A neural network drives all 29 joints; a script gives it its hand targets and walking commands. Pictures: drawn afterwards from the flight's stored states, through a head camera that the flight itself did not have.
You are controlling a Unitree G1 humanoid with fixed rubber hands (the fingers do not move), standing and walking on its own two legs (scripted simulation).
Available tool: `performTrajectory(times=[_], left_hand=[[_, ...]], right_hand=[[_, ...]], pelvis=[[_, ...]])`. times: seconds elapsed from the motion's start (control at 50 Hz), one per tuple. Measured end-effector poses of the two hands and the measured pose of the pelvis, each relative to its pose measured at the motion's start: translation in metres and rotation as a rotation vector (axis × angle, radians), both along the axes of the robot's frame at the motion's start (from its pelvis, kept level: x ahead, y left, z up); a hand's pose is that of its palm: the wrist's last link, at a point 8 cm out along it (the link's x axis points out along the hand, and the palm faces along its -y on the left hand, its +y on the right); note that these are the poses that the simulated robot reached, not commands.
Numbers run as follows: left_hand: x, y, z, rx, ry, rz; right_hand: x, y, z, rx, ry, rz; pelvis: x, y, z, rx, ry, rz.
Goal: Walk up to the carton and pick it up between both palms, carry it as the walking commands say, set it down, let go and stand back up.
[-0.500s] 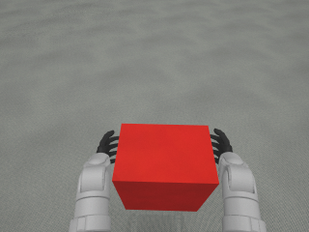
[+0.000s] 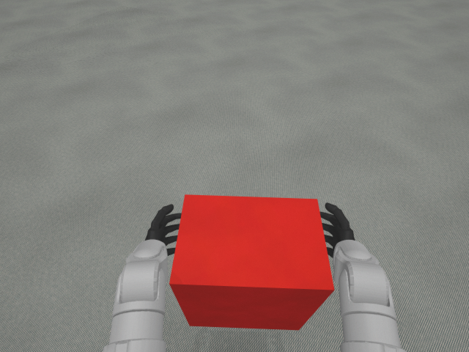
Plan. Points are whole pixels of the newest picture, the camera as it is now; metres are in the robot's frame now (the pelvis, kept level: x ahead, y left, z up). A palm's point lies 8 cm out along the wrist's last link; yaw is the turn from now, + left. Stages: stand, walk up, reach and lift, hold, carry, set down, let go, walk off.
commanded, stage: reach and lift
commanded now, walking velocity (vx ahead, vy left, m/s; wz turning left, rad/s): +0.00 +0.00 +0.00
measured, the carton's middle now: (247, 268) +0.27 +0.00 -0.03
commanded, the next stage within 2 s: hold in 0.18 s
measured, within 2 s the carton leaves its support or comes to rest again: neither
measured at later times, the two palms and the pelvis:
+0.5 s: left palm (154, 251) +0.26 +0.16 +0.04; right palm (342, 250) +0.27 -0.16 +0.05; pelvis -0.01 +0.00 +0.00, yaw +0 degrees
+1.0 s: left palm (153, 251) +0.26 +0.16 +0.04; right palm (341, 250) +0.27 -0.15 +0.05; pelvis -0.01 +0.00 +0.00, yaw +0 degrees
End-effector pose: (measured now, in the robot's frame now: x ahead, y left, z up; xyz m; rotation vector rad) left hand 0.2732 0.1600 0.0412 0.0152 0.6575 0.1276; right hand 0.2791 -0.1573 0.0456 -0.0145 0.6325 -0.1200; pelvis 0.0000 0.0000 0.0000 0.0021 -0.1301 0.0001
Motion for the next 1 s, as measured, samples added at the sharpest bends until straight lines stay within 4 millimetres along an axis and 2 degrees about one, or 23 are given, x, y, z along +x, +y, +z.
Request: performTrajectory(times=[0.52, 1.0], left_hand=[[-0.009, 0.002, 0.001, -0.004, -0.004, 0.010], [-0.009, 0.003, 0.002, 0.000, -0.004, 0.005]], right_hand=[[-0.007, 0.002, 0.001, 0.003, -0.002, 0.004], [-0.008, 0.003, 0.001, -0.001, 0.000, 0.004]], pelvis=[[-0.010, 0.000, -0.002, -0.002, -0.011, 0.002], [-0.008, 0.002, -0.001, -0.002, -0.016, 0.002]])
